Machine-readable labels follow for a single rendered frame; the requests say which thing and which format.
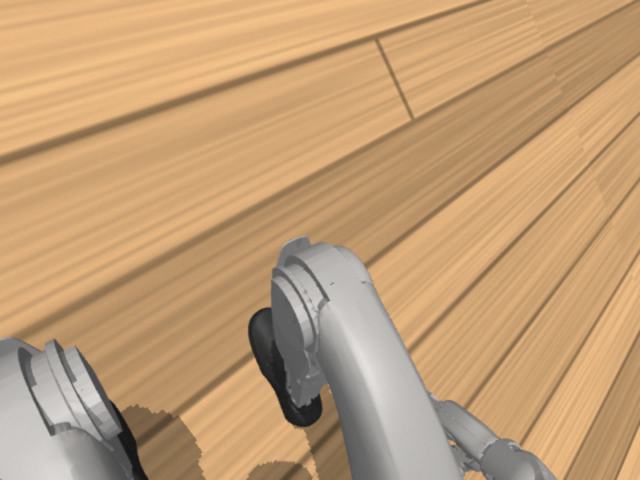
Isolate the right robot hand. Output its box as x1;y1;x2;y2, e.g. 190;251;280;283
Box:
428;391;500;477

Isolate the left robot foot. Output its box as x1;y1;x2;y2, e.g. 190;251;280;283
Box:
109;399;149;480

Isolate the right robot arm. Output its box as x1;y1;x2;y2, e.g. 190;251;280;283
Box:
480;439;557;480

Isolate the right robot foot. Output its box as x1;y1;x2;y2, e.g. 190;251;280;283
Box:
248;307;322;427

